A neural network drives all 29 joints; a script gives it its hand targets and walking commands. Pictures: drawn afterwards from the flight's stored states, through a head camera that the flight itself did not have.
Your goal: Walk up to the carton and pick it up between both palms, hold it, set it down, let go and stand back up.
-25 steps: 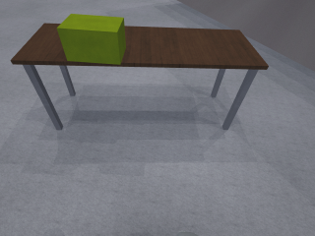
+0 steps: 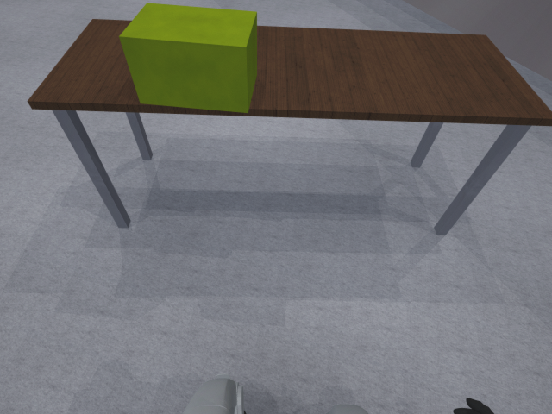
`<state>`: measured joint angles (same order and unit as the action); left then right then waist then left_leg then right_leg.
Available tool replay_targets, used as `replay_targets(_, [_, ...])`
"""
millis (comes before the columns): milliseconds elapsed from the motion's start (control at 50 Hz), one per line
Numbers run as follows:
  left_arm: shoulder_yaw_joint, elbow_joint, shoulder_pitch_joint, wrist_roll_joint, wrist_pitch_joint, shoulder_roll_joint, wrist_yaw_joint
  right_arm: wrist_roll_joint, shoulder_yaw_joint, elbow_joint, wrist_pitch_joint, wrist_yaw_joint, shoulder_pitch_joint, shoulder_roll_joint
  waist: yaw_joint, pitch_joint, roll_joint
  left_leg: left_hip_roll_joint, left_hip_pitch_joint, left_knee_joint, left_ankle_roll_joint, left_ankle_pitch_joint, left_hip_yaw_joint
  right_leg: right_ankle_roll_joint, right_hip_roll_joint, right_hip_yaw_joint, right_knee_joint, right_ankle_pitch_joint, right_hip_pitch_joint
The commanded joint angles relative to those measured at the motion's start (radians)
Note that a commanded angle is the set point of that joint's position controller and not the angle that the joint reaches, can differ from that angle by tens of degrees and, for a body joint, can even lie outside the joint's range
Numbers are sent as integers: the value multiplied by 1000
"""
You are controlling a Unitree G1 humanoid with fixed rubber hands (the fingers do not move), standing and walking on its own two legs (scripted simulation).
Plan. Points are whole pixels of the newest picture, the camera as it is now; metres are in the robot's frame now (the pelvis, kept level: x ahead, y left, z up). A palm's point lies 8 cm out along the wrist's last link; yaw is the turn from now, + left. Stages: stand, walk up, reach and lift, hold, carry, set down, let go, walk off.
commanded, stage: walk up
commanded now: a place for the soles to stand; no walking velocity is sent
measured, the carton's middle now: (197, 58) +0.94 +0.23 +0.01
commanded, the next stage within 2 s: none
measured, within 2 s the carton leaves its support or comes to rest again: neither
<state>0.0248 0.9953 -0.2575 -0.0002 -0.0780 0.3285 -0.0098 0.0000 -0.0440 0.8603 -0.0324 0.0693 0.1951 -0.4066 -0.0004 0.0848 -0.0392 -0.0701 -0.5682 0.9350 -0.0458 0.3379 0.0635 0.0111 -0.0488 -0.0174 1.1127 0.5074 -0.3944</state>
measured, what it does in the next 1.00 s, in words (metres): walks ahead: right foot, then left foot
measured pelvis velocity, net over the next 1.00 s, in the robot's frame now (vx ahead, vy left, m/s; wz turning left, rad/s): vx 0.26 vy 0.09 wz -0.06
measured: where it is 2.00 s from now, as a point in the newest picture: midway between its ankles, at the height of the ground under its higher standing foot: (228, 341)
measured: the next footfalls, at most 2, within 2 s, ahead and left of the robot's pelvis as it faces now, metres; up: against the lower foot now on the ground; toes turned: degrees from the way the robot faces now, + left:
right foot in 0.40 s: +0.22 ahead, -0.13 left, +0.00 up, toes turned -6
left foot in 0.72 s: +0.31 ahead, +0.16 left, +0.00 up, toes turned +1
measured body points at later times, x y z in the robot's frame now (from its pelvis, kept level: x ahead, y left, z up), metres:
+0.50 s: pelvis +0.14 +0.01 +0.01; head +0.17 +0.00 +0.46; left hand +0.23 +0.31 -0.11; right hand +0.19 -0.29 -0.12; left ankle +0.11 +0.10 -0.64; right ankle +0.18 -0.13 -0.69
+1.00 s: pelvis +0.26 +0.09 +0.00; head +0.27 +0.09 +0.44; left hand +0.38 +0.38 -0.13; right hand +0.32 -0.23 -0.12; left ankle +0.27 +0.16 -0.69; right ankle +0.26 -0.07 -0.65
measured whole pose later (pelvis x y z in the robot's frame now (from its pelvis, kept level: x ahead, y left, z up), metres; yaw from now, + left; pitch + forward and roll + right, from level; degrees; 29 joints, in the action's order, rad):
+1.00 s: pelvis +0.26 +0.09 +0.00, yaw -3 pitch -4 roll -1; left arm 0.03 0.99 -0.14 0.00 -0.07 0.34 -0.04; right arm 0.00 -0.06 0.86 -0.01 0.06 0.25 -0.37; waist 0.00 0.10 0.00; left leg 0.00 -0.39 0.98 -0.07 0.52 0.10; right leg 0.01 -0.08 0.00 1.19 0.49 -0.51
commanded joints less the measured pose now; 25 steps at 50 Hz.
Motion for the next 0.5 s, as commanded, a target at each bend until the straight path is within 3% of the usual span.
replay_targets(0, [77, -80, 17, -6, -22, 352, -26, -4, -143, -66, -23, -31, 72, -339, -63, -32, -50, -304, 402, -757, -60, 594, -695, 26, -14, -20, 298, -105, -461])
replay_targets(20, [79, -57, 9, -6, -17, 345, -20, -10, -129, -65, -25, -33, 56, -293, -41, 17, -83, -261, 342, -742, -38, 487, -592, 13, -38, -15, 231, -139, -409])
replay_targets(40, [83, -41, -15, -11, -15, 340, -17, -16, -123, -67, -27, -35, 62, -271, -35, 10, -117, -244, 321, -728, -45, 419, -526, 8, -48, -13, 181, -158, -359])
replay_targets(60, [87, -29, -21, -11, -10, 338, -15, -22, -120, -66, -29, -33, 77, -266, -35, 16, -113, -237, 309, -731, -43, 382, -488, 2, -48, -9, 140, -163, -327])
replay_targets(140, [92, -44, 41, -10, -7, 331, -13, -26, -125, -74, -31, -32, 95, -260, -47, 83, -93, -208, 323, -721, -44, 305, -408, -7, -47, 3, 45, -177, -324])
replay_targets(200, [87, -59, 84, -9, -6, 317, -13, -30, -128, -75, -29, -36, 129, -261, -72, 72, -102, -216, 407, -679, -58, 182, -387, -6, -39, 34, -38, -139, -339])
replay_targets(260, [81, -83, 133, -9, -14, 299, -20, -41, -126, -84, -25, -37, 157, -261, -84, 62, -109, -224, 450, -595, -92, -102, -331, 4, -31, 74, -134, -61, -324])
replay_targets(300, [78, -92, 123, -3, -22, 290, -28, -45, -130, -89, -17, -39, 162, -266, -79, 47, -158, -220, 448, -524, -104, -303, -281, 19, -12, 111, -201, -35, -272])
replay_targets(340, [78, -88, 71, 0, -33, 282, -35, -43, -128, -107, -8, -41, 136, -251, -49, 17, -160, -214, 389, -426, -105, -460, -230, 40, 13, 138, -283, -56, -145])
replay_targets(360, [84, -66, -19, 0, -41, 272, -38, -37, -122, -130, -3, -41, 80, -242, 15, -23, -118, -182, 277, -319, -97, -524, -148, 55, 32, 155, -406, -150, 52])
replay_targets(380, [103, -28, -163, -8, -50, 298, -47, -28, -110, -167, -1, -36, 10, -213, 113, -80, -41, -124, 112, -128, -54, -563, -74, 75, 43, 119, -508, -255, 312])
replay_targets(400, [142, 2, -330, -26, -57, 418, -58, -18, -93, -198, -6, -29, -3, -141, 197, -197, 204, -12, -55, 243, 15, -355, 8, 142, -153, -234, -635, -120, 487])
replay_targets(420, [154, -11, -339, -5, -53, 501, -62, -10, -93, -222, 0, -34, -37, -149, 175, -226, 315, 104, -270, 373, 49, 213, -84, 277, -375, -757, -795, -196, 562])
replay_targets(440, [154, -45, -231, -5, -53, 492, -64, -21, -104, -203, 13, -38, -85, -213, 151, -172, 161, 52, -317, 466, 43, 234, -174, 337, -415, -790, -783, -180, 520])
replay_targets(460, [146, -66, -186, -8, -52, 453, -72, -19, -99, -186, 12, -35, -75, -211, 118, -141, 114, 19, -323, 495, 45, 196, -172, 337, -394, -654, -730, -273, 501])
replay_targets(480, [137, -73, -150, -10, -50, 409, -78, -24, -94, -165, 10, -34, -43, -192, 86, -142, 87, -2, -329, 479, 42, 172, -177, 308, -352, -545, -676, -332, 489])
